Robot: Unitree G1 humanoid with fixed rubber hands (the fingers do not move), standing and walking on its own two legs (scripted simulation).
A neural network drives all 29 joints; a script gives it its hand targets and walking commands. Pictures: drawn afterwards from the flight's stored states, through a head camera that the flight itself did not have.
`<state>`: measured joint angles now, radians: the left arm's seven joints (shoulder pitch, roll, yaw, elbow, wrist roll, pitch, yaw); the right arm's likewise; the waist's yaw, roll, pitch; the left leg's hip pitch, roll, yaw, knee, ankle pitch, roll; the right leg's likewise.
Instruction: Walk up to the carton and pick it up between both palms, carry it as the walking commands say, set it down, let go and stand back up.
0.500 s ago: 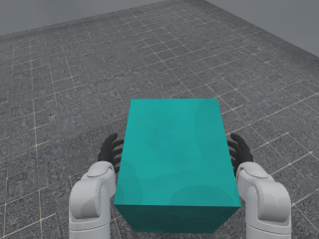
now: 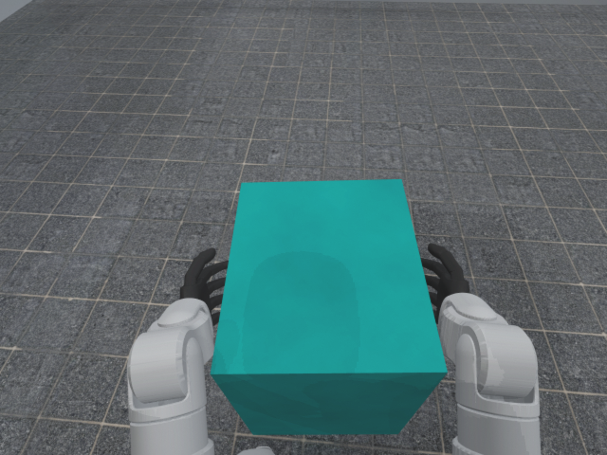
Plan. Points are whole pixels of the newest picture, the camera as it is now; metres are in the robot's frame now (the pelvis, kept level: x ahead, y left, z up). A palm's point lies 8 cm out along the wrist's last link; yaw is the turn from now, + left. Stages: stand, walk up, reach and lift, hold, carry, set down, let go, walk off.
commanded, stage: carry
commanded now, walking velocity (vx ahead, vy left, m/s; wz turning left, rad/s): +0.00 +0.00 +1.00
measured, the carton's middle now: (323, 314) +0.30 +0.01 +0.01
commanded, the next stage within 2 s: none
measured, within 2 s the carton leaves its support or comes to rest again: neither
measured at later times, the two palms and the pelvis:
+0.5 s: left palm (1, 421) +0.14 +0.28 +0.14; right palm (317, 284) +0.28 +0.02 +0.13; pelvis -0.03 +0.02 +0.04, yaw +31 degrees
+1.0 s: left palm out of the picture -0.07 +0.35 +0.12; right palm (142, 383) +0.18 +0.19 +0.10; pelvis -0.10 +0.05 +0.03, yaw +58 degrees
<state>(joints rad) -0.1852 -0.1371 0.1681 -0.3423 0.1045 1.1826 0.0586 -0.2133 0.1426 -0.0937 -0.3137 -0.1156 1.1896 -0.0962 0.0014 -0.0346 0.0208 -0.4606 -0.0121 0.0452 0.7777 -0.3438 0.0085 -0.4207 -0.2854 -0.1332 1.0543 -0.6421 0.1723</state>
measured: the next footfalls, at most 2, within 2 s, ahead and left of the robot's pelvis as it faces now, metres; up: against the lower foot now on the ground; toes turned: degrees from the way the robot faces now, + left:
right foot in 0.24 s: +0.06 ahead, -0.08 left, +0.00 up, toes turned +11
left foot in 0.60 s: -0.07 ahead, +0.21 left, +0.00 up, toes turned +43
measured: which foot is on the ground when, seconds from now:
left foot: down 0.00-0.26, up 0.28-0.58, down 0.60-0.94, up 0.96-1.00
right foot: up 0.00-0.22, down 0.24-0.60, up 0.62-0.90, down 0.92-1.00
